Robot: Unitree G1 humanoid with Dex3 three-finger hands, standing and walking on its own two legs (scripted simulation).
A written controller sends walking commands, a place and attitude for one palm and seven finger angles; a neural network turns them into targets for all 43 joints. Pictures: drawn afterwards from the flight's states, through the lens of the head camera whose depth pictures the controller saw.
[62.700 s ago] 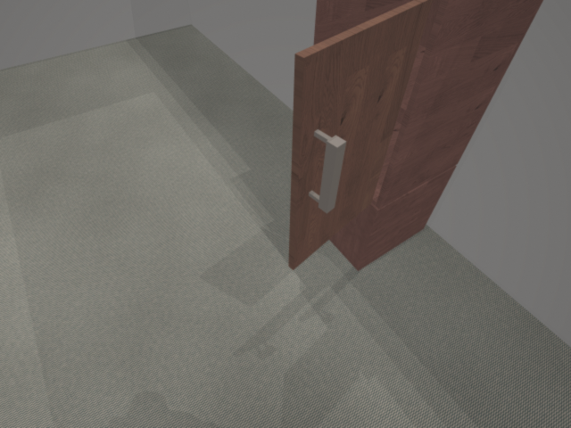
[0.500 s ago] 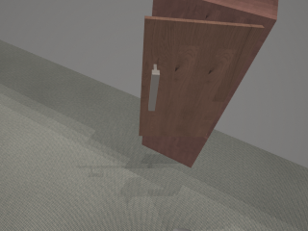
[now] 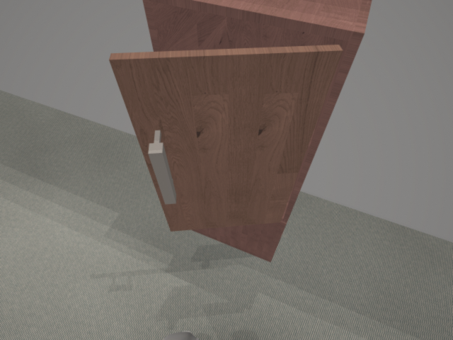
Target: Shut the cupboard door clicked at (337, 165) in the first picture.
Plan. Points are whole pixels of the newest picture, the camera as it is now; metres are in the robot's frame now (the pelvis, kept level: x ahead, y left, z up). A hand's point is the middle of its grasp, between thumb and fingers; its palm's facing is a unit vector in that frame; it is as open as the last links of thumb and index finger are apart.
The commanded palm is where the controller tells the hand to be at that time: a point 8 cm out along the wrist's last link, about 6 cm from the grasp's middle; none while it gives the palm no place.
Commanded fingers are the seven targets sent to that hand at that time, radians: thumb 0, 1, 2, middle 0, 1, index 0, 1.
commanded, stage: come to a stop and stand still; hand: left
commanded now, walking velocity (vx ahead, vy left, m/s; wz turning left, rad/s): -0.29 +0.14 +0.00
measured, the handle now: (164, 169) +0.44 +0.15 +0.01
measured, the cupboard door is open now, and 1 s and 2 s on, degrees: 28 28 28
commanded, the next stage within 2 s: look again from close up in 1.06 s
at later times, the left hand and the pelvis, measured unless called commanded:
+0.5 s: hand out of the picture +0.03 +0.20 -0.16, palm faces +0.02 -0.96 -0.29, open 7.3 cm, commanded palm none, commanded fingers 0.00 0.90 0.90 -0.20 -0.30 -0.20 -0.30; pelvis +0.01 +0.00 +0.01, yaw -1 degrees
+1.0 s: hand out of the picture +0.01 +0.27 -0.17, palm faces -0.03 -0.97 -0.25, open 7.3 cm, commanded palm none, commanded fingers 0.00 0.90 0.90 -0.20 -0.30 -0.20 -0.30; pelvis -0.03 +0.07 +0.00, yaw -2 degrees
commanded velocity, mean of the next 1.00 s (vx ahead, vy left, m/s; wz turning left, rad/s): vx -0.05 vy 0.02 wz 0.00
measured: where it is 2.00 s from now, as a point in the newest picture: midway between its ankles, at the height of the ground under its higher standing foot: outside the picture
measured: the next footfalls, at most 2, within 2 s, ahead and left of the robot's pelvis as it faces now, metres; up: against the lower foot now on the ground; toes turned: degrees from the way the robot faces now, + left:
left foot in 0.06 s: +0.08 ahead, +0.09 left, +0.00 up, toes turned +5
left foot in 0.58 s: +0.03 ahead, +0.14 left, +0.00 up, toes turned +0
